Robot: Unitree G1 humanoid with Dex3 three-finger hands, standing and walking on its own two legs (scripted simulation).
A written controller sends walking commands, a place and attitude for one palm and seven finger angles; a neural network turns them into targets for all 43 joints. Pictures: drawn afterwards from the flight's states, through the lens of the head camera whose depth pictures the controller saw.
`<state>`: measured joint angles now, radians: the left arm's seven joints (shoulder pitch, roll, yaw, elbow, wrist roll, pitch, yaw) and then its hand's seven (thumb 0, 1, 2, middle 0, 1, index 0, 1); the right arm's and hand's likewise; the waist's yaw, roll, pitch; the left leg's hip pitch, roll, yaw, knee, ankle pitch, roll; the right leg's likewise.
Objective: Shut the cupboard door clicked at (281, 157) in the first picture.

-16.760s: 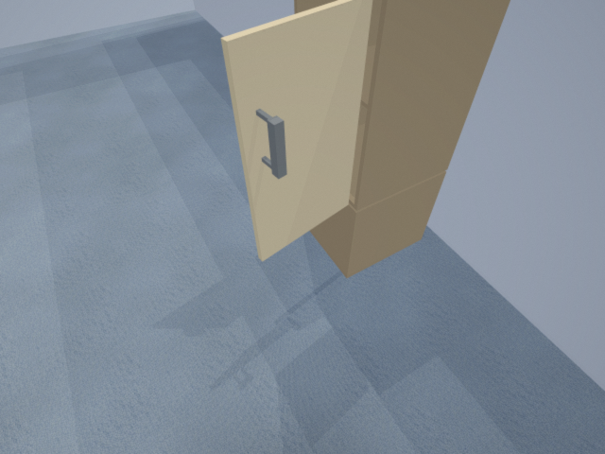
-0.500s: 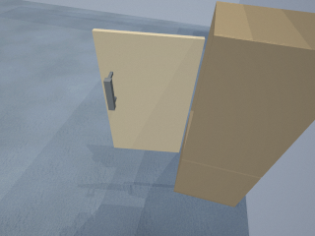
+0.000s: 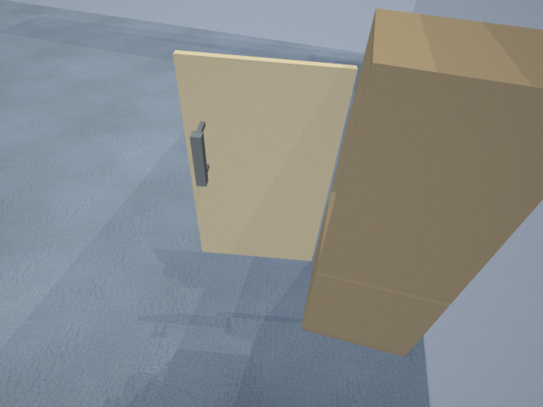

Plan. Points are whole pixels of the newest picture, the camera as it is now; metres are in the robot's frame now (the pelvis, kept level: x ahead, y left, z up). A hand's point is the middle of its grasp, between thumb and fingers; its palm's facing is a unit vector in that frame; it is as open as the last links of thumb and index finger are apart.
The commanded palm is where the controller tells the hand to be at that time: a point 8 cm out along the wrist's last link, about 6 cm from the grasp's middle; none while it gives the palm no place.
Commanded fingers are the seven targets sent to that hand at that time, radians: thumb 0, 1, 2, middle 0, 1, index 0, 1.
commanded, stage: look again from close up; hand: left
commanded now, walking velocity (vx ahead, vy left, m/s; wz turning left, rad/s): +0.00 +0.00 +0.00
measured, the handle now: (201, 154) +0.60 +0.19 +0.05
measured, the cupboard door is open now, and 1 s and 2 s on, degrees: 100 100 100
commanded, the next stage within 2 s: shuffle to correct the standing spot in 0.08 s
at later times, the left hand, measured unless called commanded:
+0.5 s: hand out of the picture -0.03 +0.21 -0.18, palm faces +0.06 -0.99 -0.11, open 7.4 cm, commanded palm none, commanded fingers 0.00 0.90 0.90 -0.20 -0.30 -0.20 -0.30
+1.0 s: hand out of the picture -0.15 +0.30 -0.19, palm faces +0.04 -0.99 -0.12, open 7.4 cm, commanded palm none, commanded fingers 0.00 0.90 0.90 -0.20 -0.30 -0.20 -0.30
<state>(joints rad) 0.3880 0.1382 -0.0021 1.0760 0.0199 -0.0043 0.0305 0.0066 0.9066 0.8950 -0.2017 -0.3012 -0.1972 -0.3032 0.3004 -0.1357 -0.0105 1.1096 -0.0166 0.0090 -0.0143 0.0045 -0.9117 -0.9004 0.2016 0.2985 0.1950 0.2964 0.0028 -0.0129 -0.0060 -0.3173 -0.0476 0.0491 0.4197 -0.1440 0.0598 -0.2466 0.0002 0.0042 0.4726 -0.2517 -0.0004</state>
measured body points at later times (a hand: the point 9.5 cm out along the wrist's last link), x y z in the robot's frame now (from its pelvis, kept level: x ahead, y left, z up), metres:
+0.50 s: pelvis -0.08 +0.04 -0.01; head -0.13 +0.08 +0.44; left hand -0.03 +0.26 -0.17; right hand -0.13 -0.18 -0.15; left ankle +0.06 +0.07 -0.73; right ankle -0.09 -0.09 -0.66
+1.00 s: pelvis -0.19 +0.11 -0.01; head -0.21 +0.16 +0.44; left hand -0.16 +0.35 -0.18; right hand -0.21 -0.12 -0.14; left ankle -0.13 +0.22 -0.74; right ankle -0.16 -0.03 -0.66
